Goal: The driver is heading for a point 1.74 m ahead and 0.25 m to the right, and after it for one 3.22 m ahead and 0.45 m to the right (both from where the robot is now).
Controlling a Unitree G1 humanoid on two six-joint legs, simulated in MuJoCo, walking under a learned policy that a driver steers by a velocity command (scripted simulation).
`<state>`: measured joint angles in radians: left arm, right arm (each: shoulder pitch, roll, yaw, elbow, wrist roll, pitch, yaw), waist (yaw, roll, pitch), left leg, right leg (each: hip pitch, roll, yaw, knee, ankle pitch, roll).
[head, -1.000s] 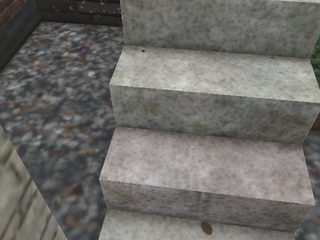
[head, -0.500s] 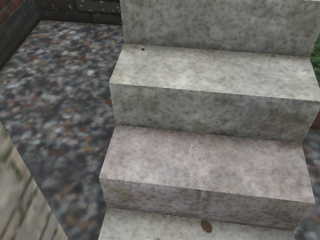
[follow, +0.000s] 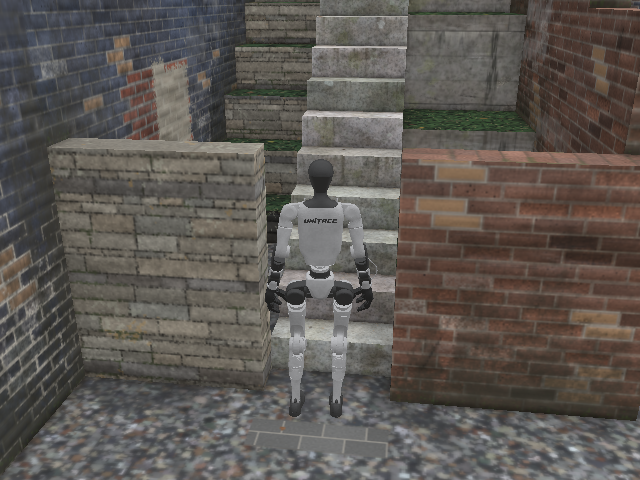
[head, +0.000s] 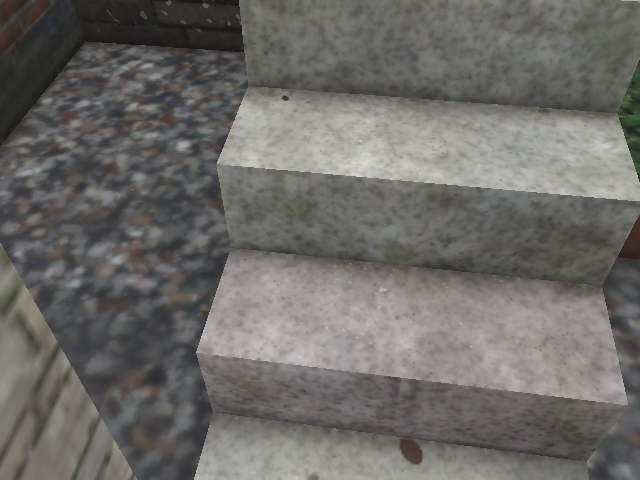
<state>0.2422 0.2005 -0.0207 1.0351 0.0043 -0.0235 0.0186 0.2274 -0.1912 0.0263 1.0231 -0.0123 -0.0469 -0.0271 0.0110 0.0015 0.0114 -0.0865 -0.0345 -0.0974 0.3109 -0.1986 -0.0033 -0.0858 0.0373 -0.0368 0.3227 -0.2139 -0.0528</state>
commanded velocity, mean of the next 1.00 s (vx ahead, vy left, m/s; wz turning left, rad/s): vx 0.11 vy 0.00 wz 0.00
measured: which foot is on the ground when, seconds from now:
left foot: down 0.00-1.00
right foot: down 0.00-1.00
